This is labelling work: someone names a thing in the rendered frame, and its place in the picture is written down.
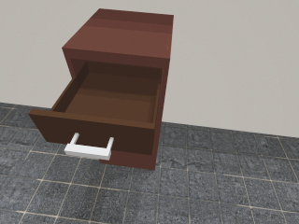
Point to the drawer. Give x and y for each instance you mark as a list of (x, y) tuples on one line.
[(105, 100)]

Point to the cabinet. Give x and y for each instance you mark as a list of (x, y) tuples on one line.
[(126, 37)]

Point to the handle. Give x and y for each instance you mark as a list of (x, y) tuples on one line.
[(100, 153)]

